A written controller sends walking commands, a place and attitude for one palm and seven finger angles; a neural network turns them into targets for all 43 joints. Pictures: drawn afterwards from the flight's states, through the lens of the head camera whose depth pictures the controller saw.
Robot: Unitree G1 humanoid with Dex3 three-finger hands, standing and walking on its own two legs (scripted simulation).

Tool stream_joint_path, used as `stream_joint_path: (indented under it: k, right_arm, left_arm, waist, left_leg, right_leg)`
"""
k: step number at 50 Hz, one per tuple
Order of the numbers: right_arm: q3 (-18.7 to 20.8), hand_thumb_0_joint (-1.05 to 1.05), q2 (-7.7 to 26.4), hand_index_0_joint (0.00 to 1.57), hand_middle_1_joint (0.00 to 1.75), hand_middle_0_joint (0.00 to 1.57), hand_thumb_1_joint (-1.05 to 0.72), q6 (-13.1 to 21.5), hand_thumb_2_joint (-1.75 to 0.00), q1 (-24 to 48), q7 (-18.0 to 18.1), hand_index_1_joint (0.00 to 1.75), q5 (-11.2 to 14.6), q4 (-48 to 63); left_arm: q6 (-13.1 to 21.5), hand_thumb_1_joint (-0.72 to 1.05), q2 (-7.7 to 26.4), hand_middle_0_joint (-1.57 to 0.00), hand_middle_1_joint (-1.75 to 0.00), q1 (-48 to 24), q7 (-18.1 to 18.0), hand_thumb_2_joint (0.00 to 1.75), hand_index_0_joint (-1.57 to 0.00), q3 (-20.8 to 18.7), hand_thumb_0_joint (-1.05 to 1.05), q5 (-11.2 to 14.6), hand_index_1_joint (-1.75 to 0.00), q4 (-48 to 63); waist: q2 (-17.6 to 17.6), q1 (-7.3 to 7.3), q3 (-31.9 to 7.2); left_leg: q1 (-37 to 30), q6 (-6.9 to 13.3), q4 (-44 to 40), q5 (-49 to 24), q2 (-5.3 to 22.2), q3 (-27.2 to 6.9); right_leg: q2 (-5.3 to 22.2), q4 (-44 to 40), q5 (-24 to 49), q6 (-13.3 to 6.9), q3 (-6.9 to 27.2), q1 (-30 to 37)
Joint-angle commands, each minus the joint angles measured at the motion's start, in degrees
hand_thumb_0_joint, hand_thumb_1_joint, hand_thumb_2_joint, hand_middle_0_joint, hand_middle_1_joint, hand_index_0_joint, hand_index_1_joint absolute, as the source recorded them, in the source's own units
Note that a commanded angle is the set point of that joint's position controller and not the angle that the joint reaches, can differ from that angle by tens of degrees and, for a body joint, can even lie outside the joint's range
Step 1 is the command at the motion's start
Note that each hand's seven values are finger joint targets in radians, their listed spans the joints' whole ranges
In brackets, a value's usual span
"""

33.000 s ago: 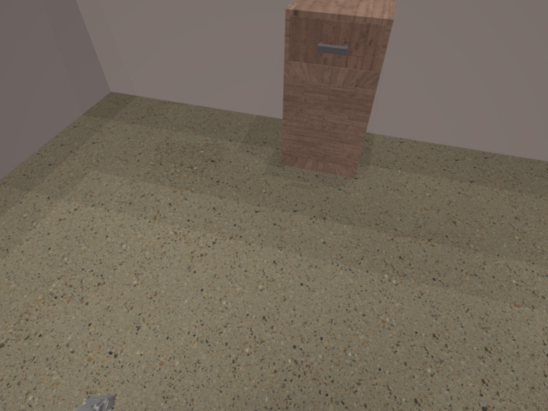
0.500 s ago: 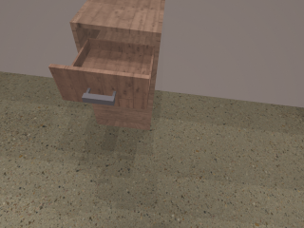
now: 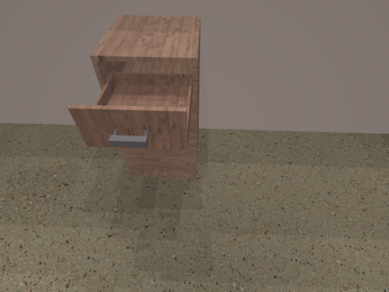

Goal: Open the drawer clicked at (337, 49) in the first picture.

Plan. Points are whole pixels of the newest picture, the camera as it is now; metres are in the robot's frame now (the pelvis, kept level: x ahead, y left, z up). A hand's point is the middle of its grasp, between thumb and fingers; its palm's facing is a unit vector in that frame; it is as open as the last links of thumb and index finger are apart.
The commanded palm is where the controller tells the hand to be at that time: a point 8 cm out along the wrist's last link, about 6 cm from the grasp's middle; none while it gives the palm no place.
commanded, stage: let the arm hang, fingers relaxed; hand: left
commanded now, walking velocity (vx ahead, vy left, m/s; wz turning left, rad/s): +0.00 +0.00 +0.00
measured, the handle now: (130, 136) +0.59 +0.25 -0.08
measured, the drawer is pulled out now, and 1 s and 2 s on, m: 0.29 0.29 0.29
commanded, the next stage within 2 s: look to check the result in 0.20 s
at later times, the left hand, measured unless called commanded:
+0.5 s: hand out of the picture -0.02 +0.15 -0.17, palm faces +0.05 -0.98 -0.20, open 7.4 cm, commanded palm none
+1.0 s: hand out of the picture +0.02 +0.15 -0.17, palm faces +0.05 -0.98 -0.21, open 7.4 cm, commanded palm none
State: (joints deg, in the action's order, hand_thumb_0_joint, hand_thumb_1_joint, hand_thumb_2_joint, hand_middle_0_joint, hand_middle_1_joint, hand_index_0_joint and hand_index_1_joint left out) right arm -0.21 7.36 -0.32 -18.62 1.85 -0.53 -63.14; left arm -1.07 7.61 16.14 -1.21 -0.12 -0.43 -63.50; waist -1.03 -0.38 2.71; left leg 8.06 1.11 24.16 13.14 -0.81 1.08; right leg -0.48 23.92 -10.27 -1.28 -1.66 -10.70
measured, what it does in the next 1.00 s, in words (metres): stands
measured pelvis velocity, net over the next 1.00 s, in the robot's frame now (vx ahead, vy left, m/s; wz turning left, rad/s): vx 0.01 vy -0.03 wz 0.01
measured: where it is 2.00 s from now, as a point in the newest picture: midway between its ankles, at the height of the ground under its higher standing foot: outside the picture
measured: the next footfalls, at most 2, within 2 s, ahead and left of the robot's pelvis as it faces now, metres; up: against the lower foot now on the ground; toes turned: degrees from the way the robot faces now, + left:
none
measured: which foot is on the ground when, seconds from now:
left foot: down 0.00-1.00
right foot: down 0.00-1.00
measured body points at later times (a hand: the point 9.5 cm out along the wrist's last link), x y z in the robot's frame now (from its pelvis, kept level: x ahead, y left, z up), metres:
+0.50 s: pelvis +0.00 -0.01 +0.00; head +0.01 -0.03 +0.45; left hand -0.02 +0.21 -0.16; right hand -0.04 -0.22 -0.17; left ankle +0.00 +0.11 -0.74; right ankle +0.03 -0.11 -0.74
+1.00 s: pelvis +0.01 -0.03 +0.00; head +0.02 -0.04 +0.45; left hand +0.01 +0.20 -0.15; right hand -0.01 -0.24 -0.17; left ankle +0.00 +0.11 -0.74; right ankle +0.03 -0.11 -0.74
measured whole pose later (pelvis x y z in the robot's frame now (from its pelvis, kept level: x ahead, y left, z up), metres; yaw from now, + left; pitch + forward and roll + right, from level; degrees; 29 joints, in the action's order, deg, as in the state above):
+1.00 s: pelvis +0.01 -0.03 +0.00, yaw +0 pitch -2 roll +0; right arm 0.8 8.0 -0.3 -17.5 2.2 -0.7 -63.7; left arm -0.2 8.3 14.0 -1.4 -1.3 -0.3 -64.3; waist -1.3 -0.5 4.0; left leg 8.2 -1.4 23.4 13.0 1.3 -0.2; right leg -2.5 23.4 -10.5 -3.8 -3.0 -10.8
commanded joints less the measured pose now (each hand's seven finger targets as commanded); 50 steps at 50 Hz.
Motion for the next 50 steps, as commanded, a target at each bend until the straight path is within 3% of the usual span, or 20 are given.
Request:
stream_joint_path:
  k: [1, 9, 15, 18, 24, 27, 30, 32, 50]
  right_arm:
    - [1.13, 0.0, 4.4, 0.2, 0.3, 0.2, -0.9, 0.6, -0.9, -4.72, 0.65, 0.3, -0.16, 0.96]
    - [1.3, 0.0, 3.88, 0.2, 0.3, 0.2, -0.9, 0.62, -0.9, -6.08, 0.79, 0.3, -0.2, 0.65]
    - [1.54, 0.0, 3.66, 0.2, 0.3, 0.2, -0.9, 0.4, -0.9, -6.32, 0.76, 0.3, -0.06, 0.72]
    - [1.45, 0.0, 3.51, 0.2, 0.3, 0.2, -0.9, 0.46, -0.9, -6.75, 0.77, 0.3, -0.15, 0.41]
    - [1.54, 0.0, 3.59, 0.2, 0.3, 0.2, -0.9, 0.22, -0.9, -6.45, 0.7, 0.3, -0.23, 0.42]
    - [1.55, 0.0, 3.66, 0.2, 0.3, 0.2, -0.9, 0.39, -0.9, -6.34, 0.74, 0.3, -0.21, 0.42]
    - [1.76, 0.0, 4.07, 0.2, 0.3, 0.2, -0.9, 0.41, -0.9, -5.38, 0.77, 0.3, -0.1, 0.66]
    - [1.67, 0.0, 3.85, 0.2, 0.3, 0.2, -0.9, 0.47, -0.9, -5.59, 0.7, 0.3, -0.2, 0.44]
    - [1.94, 0.0, 5.07, 0.2, 0.3, 0.2, -0.9, 0.51, -0.9, -3.28, 0.83, 0.3, -0.2, 0.59]
  left_arm:
    - [0.83, 0.9, 6.72, -0.2, -0.3, 3.92, -0.78, 0.9, -0.2, -1.66, 0.0, -0.31, -0.3, 0.88]
    - [0.86, 0.9, 6.06, -0.2, -0.3, 4.4, -0.76, 0.9, -0.2, -1.99, 0.0, -0.29, -0.3, 0.4]
    - [1.11, 0.9, 5.96, -0.2, -0.3, 4.99, -0.89, 0.9, -0.2, -1.93, 0.0, -0.24, -0.3, 0.19]
    - [1.16, 0.9, 6.16, -0.2, -0.3, 4.44, -0.93, 0.9, -0.2, -2.05, 0.0, -0.16, -0.3, 0.3]
    - [1.12, 0.9, 6.34, -0.2, -0.3, 4.13, -0.92, 0.9, -0.2, -2.19, 0.0, -0.2, -0.3, 0.3]
    - [1.23, 0.9, 6.49, -0.2, -0.3, 3.94, -0.94, 0.9, -0.2, -2.2, 0.0, -0.16, -0.3, 0.5]
    - [1.4, 0.9, 6.58, -0.2, -0.3, 4.07, -0.98, 0.9, -0.2, -2.18, 0.0, -0.21, -0.3, 0.42]
    - [1.3, 0.9, 6.89, -0.2, -0.3, 3.2, -0.91, 0.9, -0.2, -2.35, 0.0, -0.23, -0.3, 0.6]
    - [1.75, 0.9, 7.84, -0.2, -0.3, 1.37, -0.93, 0.9, -0.2, -2.73, 0.0, -0.13, -0.3, 0.79]
  waist:
    - [-0.4, 0.43, 4.92]
    - [-1.1, 0.42, 4.41]
    - [1.57, 0.3, 3.83]
    - [0.09, 0.17, 3.21]
    - [1.29, 0.06, 4.75]
    - [0.1, 0.09, 3.8]
    - [1.49, 0.23, 3.46]
    - [0.31, 0.13, 3.98]
    - [0.54, 0.26, 2.28]
  left_leg:
    - [5.84, 1.42, -7.12, 3.15, 5.6, -5.82]
    - [6.63, 1.32, -6.98, 3.7, 5.35, -5.81]
    - [4.82, 1.24, -5.46, 1.61, 5.26, -5.02]
    - [5.03, 1.16, -5.36, 0.61, 5.1, -4.93]
    - [5.46, 1.02, -5.22, 2.08, 4.93, -4.72]
    - [5.19, 1.08, -5.29, 1.12, 5.23, -4.96]
    - [3.81, 0.95, -4.92, 0.12, 5.43, -4.56]
    - [4.86, 0.88, -5.27, 0.16, 5.18, -4.49]
    - [2.29, 0.27, -4.68, -3.87, 5.62, -3.97]
  right_leg:
    - [4.67, -5.72, -4.49, -1.47, 5.21, -1.54]
    - [4.66, -5.45, -4.76, -1.68, 5.44, -1.34]
    - [4.87, -6.23, -5.71, -1.9, 6.08, -2.71]
    - [5.09, -6.11, -4.9, -2.0, 6.21, -1.72]
    - [5.03, -6.94, -7.67, -2.04, 6.59, -3.35]
    - [4.86, -6.56, -5.7, -2.06, 6.54, -2.36]
    - [4.79, -6.7, -5.26, -2.14, 6.67, -2.91]
    - [5.07, -6.76, -5.24, -2.06, 6.59, -2.18]
    - [5.3, -7.28, -0.3, -2.47, 6.58, -0.12]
